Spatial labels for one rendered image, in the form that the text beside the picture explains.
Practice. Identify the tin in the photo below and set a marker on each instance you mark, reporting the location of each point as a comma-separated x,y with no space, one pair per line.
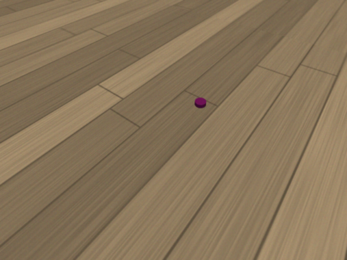
200,102

